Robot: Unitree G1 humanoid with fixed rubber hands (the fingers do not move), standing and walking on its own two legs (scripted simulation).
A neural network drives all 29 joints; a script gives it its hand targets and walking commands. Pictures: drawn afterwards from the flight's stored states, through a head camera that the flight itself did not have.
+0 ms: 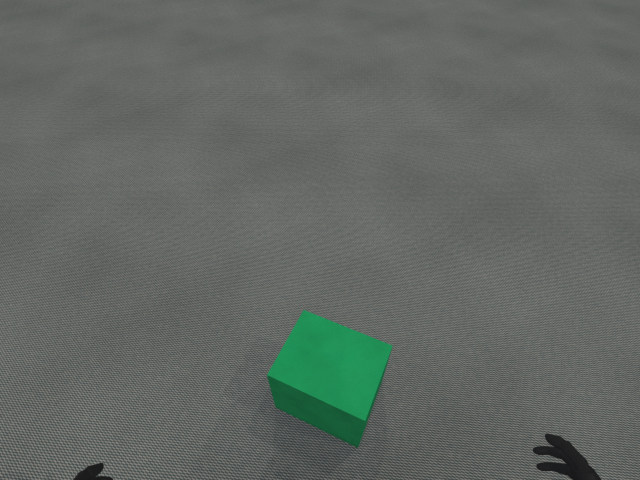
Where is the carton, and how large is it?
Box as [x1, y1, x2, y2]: [267, 310, 391, 447]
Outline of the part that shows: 303,310 267,374 275,406 357,447 378,390 391,349 391,345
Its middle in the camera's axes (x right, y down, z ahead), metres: +0.03 +0.40 +1.14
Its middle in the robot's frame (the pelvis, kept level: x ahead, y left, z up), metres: +0.51 -0.01 -0.64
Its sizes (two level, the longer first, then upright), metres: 0.276 0.219 0.253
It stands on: the floor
